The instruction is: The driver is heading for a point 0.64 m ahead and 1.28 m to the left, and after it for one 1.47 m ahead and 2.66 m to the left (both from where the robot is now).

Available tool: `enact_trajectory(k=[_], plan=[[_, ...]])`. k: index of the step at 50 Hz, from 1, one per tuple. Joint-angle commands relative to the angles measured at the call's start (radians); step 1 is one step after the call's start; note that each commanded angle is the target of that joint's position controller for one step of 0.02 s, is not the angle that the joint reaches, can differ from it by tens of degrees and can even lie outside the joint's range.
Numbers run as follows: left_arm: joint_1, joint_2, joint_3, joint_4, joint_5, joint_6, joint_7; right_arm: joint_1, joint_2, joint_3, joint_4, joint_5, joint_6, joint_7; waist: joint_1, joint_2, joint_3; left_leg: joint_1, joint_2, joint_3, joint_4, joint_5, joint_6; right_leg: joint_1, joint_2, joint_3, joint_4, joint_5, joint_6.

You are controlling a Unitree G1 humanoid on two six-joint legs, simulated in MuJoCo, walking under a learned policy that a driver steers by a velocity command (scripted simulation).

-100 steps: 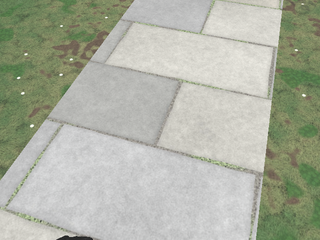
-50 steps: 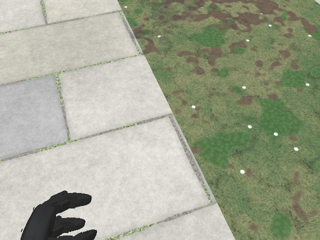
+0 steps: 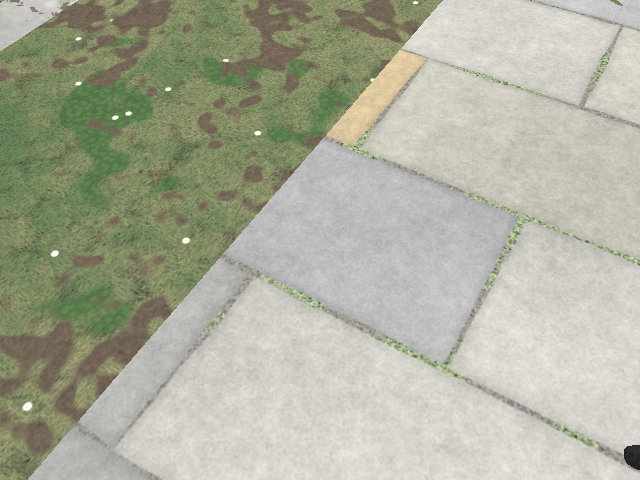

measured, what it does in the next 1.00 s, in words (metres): steps on the spot, turning left: left foot, then right foot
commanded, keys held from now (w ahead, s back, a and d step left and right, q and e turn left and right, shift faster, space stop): q+shift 1.00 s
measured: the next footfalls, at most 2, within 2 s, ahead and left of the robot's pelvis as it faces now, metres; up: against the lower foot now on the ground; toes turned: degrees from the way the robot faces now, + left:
left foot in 0.44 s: -0.01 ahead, +0.15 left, +0.00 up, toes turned +30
right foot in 0.88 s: +0.18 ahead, +0.03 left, +0.00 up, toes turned +59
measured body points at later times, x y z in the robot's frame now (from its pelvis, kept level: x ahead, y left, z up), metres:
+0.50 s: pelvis +0.00 +0.03 +0.00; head +0.03 +0.08 +0.44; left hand -0.01 +0.37 -0.12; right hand +0.29 -0.14 -0.07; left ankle -0.04 +0.13 -0.73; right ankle +0.04 -0.13 -0.68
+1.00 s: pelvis +0.05 +0.04 +0.01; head +0.08 +0.06 +0.45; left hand -0.10 +0.34 -0.07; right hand +0.40 +0.03 -0.07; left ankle -0.07 +0.09 -0.65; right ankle +0.16 +0.00 -0.73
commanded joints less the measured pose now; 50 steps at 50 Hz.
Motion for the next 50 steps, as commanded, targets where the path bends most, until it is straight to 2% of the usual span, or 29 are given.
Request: enact_trajectory(k=[1,2,3,4,5,6,8,11,14,16,19,20,21,22,23,24,25,26,27,30,34,40,43,44,45,46,47,48,50], plan=[[0.007,0.204,0.051,-0.078,0.051,-0.005,0.005,0.060,-0.100,-0.026,-0.096,0.003,-0.022,0.015,-0.049,-0.339,-0.143,-0.226,0.027,0.102,0.376,-0.388,-0.022,0.227,-0.442,0.447,-0.240,0.097,-0.257],[-0.052,0.147,0.038,-0.114,0.048,-0.008,0.014,0.066,-0.179,-0.046,-0.075,-0.006,-0.030,0.023,-0.055,-0.274,-0.111,-0.257,0.116,0.132,0.519,-0.310,-0.055,0.193,-0.453,0.393,-0.232,0.088,-0.274],[-0.094,0.100,0.025,-0.134,0.033,-0.002,0.027,0.077,-0.191,-0.052,-0.044,-0.002,-0.026,0.027,-0.054,-0.204,-0.088,-0.247,0.144,0.156,0.569,-0.233,-0.069,0.166,-0.380,0.262,-0.211,0.039,-0.231],[-0.104,0.087,0.018,-0.145,0.020,0.006,0.040,0.092,-0.166,-0.047,-0.023,-0.005,-0.017,0.024,-0.049,-0.156,-0.079,-0.257,0.155,0.180,0.637,-0.174,-0.082,0.170,-0.322,0.175,-0.194,0.023,-0.197],[-0.096,0.091,0.014,-0.147,0.014,0.012,0.049,0.101,-0.137,-0.036,-0.022,-0.005,-0.011,0.028,-0.037,-0.138,-0.061,-0.282,0.168,0.206,0.698,-0.142,-0.093,0.170,-0.309,0.121,-0.194,0.064,-0.196],[-0.076,0.099,0.012,-0.145,0.017,0.017,0.056,0.089,-0.114,-0.026,-0.030,0.002,-0.010,0.032,-0.027,-0.129,-0.050,-0.296,0.191,0.246,0.697,-0.120,-0.099,0.174,-0.299,0.066,-0.200,0.109,-0.199],[-0.012,0.120,0.016,-0.134,0.027,0.025,0.059,0.025,-0.083,-0.009,-0.057,0.011,-0.012,0.032,0.020,-0.156,-0.052,-0.336,0.234,0.299,0.619,-0.093,-0.117,0.245,-0.301,0.002,-0.206,0.163,-0.216],[0.039,0.151,0.027,-0.127,0.030,0.034,0.051,-0.021,-0.064,0.001,-0.078,0.007,-0.013,0.035,0.060,-0.186,-0.087,-0.328,0.285,0.320,0.500,-0.111,-0.140,0.333,-0.348,-0.047,-0.201,0.217,-0.241],[0.017,0.181,0.040,-0.130,0.025,0.037,0.036,-0.018,-0.046,0.007,-0.073,0.001,-0.013,0.042,0.053,-0.199,-0.108,-0.206,0.302,0.359,0.357,-0.108,-0.124,0.297,-0.371,-0.136,-0.193,0.235,-0.226],[-0.004,0.191,0.046,-0.130,0.016,0.034,0.023,0.002,-0.055,0.001,-0.058,0.002,-0.006,0.046,0.038,-0.208,-0.110,-0.108,0.290,0.398,0.262,-0.101,-0.103,0.257,-0.381,-0.191,-0.180,0.237,-0.205],[-0.004,0.189,0.053,-0.119,-0.012,0.022,0.001,0.020,-0.065,-0.014,-0.048,0.006,0.014,0.053,0.013,-0.213,-0.116,-0.007,0.269,0.428,0.093,-0.087,-0.051,0.269,-0.415,-0.229,-0.111,0.240,-0.160],[-0.013,0.179,0.052,-0.114,-0.024,0.021,-0.003,0.057,-0.064,-0.022,-0.033,0.007,0.017,0.054,-0.016,-0.198,-0.125,0.069,0.248,0.445,-0.015,-0.030,-0.023,0.254,-0.409,-0.261,-0.048,0.220,-0.124],[0.020,0.142,0.046,-0.096,-0.029,0.021,-0.008,0.123,-0.086,-0.039,-0.005,0.004,0.017,0.045,-0.042,-0.144,-0.139,0.200,0.217,0.427,-0.114,0.051,0.016,0.186,-0.369,-0.308,0.071,0.160,-0.070],[0.045,0.100,0.036,-0.100,-0.007,0.021,-0.013,0.211,-0.195,-0.078,0.011,0.005,0.009,0.030,-0.066,0.075,-0.132,0.414,0.329,0.202,-0.198,0.394,0.092,-0.063,-0.272,-0.375,0.347,-0.086,0.014],[-0.016,0.043,0.010,-0.195,0.039,0.013,-0.008,0.184,-0.325,-0.090,-0.024,-0.016,-0.010,0.025,-0.012,0.359,-0.155,0.526,0.555,-0.234,-0.185,0.636,0.291,-0.428,-0.117,-0.298,0.620,-0.521,0.084],[-0.105,0.098,0.023,-0.206,0.034,0.007,0.003,0.188,-0.264,-0.079,-0.032,-0.044,-0.046,0.043,-0.095,0.208,-0.250,0.486,0.585,-0.246,-0.226,0.565,0.353,-0.456,-0.105,-0.100,0.763,-0.506,0.072],[-0.128,0.113,0.026,-0.213,0.010,0.004,0.009,0.167,-0.233,-0.063,-0.014,-0.042,-0.067,0.045,-0.070,0.165,-0.206,0.447,0.534,-0.164,-0.241,0.468,0.306,-0.462,-0.112,-0.067,0.774,-0.413,0.043],[-0.104,0.114,0.029,-0.197,0.009,0.002,0.019,0.117,-0.201,-0.055,-0.008,-0.017,-0.072,0.036,-0.032,0.109,-0.157,0.398,0.471,-0.094,-0.238,0.385,0.245,-0.458,-0.127,-0.051,0.733,-0.317,0.028],[-0.080,0.131,0.034,-0.184,0.020,0.004,0.028,0.058,-0.166,-0.042,-0.016,0.002,-0.063,0.026,-0.002,0.090,-0.136,0.344,0.440,-0.051,-0.230,0.367,0.207,-0.431,-0.133,-0.043,0.686,-0.251,0.027],[-0.033,0.107,0.028,-0.161,0.024,0.005,0.020,0.004,-0.152,-0.029,-0.035,-0.012,-0.048,0.003,0.032,0.085,-0.169,0.241,0.374,-0.004,-0.212,0.425,0.185,-0.300,-0.076,-0.055,0.614,-0.137,0.046],[-0.069,0.069,0.007,-0.167,0.014,0.006,0.013,0.023,-0.169,-0.036,-0.025,-0.001,-0.040,-0.009,0.011,0.097,-0.163,0.237,0.338,-0.074,-0.185,0.321,0.171,-0.255,-0.016,-0.029,0.386,-0.111,0.062],[-0.067,0.096,0.014,-0.171,0.003,-0.008,-0.003,0.000,-0.172,-0.038,-0.035,0.000,-0.026,-0.001,-0.004,0.160,-0.152,0.208,0.310,-0.229,-0.140,0.296,0.153,-0.119,0.018,0.009,0.171,-0.139,0.041],[0.015,0.123,0.033,-0.148,0.002,-0.018,-0.007,-0.044,-0.146,-0.028,-0.049,0.013,-0.020,0.001,0.038,0.145,-0.155,0.132,0.238,-0.236,-0.067,0.194,0.098,0.108,-0.028,-0.008,-0.099,0.037,0.007],[0.032,0.176,0.045,-0.152,0.015,-0.012,-0.001,0.019,-0.081,-0.010,-0.044,0.005,-0.017,0.004,0.006,-0.014,-0.208,0.025,0.159,-0.139,0.101,-0.138,0.048,0.268,-0.221,0.140,-0.134,0.097,-0.063],[0.013,0.221,0.050,-0.152,0.043,0.001,0.003,0.071,-0.068,-0.005,-0.064,0.009,-0.023,0.007,-0.055,-0.325,-0.161,-0.188,0.017,0.083,0.309,-0.439,-0.012,0.302,-0.413,0.397,-0.191,0.251,-0.225],[-0.001,0.168,0.041,-0.174,0.048,-0.004,0.006,0.088,-0.171,-0.033,-0.043,-0.005,-0.034,0.011,-0.041,-0.290,-0.137,-0.249,0.117,0.113,0.520,-0.396,-0.060,0.257,-0.492,0.454,-0.199,0.220,-0.301],[-0.039,0.115,0.026,-0.192,0.040,-0.002,0.018,0.074,-0.209,-0.048,-0.021,0.004,-0.032,0.015,-0.038,-0.219,-0.107,-0.250,0.159,0.148,0.593,-0.312,-0.077,0.215,-0.436,0.326,-0.189,0.157,-0.277],[-0.070,0.088,0.018,-0.200,0.029,0.007,0.030,0.075,-0.197,-0.049,-0.002,0.005,-0.023,0.013,-0.039,-0.168,-0.079,-0.246,0.181,0.170,0.628,-0.240,-0.093,0.185,-0.360,0.212,-0.183,0.076,-0.231],[-0.070,0.091,0.012,-0.200,0.017,0.019,0.051,0.070,-0.136,-0.031,-0.003,0.007,-0.012,0.019,-0.023,-0.150,-0.052,-0.276,0.211,0.232,0.686,-0.157,-0.113,0.180,-0.314,0.082,-0.191,0.113,-0.212]])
